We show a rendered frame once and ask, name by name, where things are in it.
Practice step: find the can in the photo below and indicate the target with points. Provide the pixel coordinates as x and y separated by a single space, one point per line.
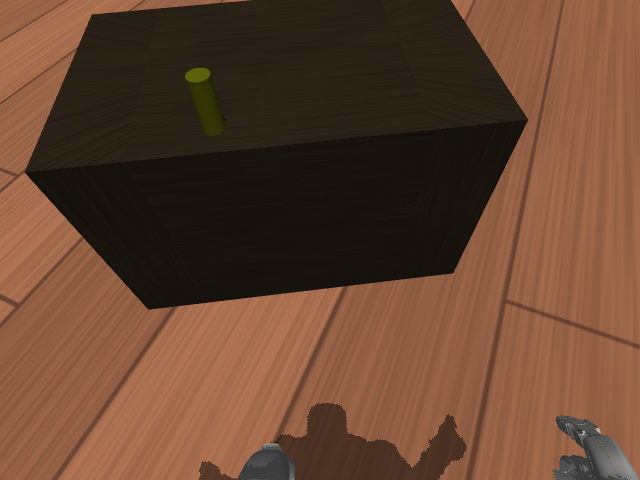
205 99

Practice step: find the right robot hand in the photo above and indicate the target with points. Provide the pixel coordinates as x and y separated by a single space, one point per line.
605 459

